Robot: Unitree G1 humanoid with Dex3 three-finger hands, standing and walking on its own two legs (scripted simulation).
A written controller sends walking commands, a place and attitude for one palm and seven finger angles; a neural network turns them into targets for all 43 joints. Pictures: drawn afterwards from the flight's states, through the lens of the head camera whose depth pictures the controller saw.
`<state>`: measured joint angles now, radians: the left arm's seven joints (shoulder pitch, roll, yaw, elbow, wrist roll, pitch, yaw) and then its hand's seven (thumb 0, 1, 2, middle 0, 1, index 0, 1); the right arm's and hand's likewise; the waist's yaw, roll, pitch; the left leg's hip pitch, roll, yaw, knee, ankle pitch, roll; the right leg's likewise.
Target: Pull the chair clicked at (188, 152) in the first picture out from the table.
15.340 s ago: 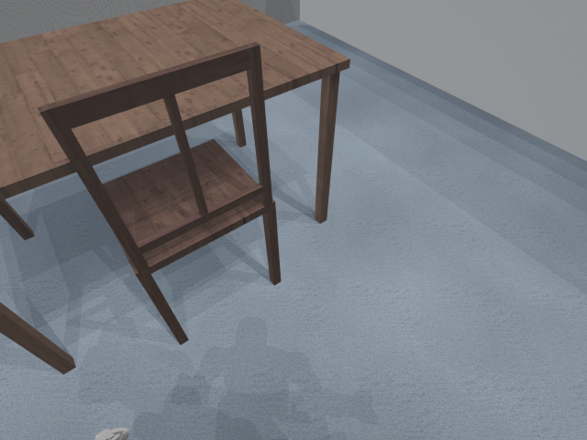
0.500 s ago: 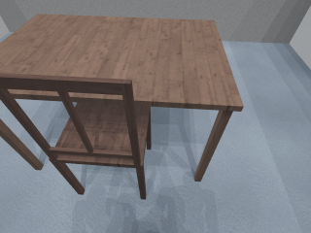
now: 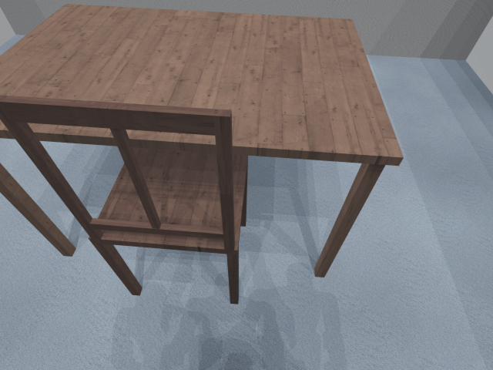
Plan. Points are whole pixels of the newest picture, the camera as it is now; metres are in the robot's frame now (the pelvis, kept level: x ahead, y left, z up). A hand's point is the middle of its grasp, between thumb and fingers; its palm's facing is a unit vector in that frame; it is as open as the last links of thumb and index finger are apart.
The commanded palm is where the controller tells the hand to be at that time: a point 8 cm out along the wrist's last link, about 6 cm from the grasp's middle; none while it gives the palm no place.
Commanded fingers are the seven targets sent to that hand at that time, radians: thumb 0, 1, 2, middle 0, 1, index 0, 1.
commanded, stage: shuffle to correct the standing spot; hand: left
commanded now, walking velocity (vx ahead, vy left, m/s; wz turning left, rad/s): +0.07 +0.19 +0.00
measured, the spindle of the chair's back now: (140, 185) +0.48 +0.28 -0.05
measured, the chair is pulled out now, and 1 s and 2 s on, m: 0.00 0.00 0.00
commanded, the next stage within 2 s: come to a stop and stand still in 0.36 s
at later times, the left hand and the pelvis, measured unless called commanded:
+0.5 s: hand out of the picture -0.01 +0.26 -0.17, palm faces +0.11 -0.97 -0.23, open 7.3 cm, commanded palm none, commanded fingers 0.00 0.90 0.90 -0.20 -0.30 -0.20 -0.30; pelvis +0.02 +0.07 +0.00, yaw +1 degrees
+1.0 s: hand out of the picture +0.08 +0.26 -0.16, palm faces +0.02 -0.96 -0.26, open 7.3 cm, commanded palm none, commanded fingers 0.00 0.90 0.90 -0.20 -0.30 -0.20 -0.30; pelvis +0.04 +0.08 +0.00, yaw +1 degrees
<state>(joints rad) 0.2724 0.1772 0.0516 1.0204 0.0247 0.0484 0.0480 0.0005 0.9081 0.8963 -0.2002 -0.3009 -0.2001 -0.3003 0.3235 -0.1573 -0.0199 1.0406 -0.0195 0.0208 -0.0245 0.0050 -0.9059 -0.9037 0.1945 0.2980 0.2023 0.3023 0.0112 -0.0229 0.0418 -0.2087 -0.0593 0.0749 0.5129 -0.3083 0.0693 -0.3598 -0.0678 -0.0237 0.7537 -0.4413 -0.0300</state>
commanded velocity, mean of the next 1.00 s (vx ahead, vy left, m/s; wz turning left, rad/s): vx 0.01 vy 0.01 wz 0.00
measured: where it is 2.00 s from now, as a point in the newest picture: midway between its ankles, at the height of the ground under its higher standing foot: outside the picture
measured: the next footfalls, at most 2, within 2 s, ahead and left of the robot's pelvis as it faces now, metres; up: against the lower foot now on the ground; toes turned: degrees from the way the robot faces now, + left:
left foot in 0.52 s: +0.06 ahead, +0.20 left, +0.00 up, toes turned +5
right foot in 0.82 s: +0.06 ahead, +0.01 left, +0.00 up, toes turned -1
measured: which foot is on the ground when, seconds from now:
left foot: down 0.00-0.16, up 0.18-0.50, down 0.52-1.00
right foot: down 0.00-0.52, up 0.54-0.80, down 0.82-1.00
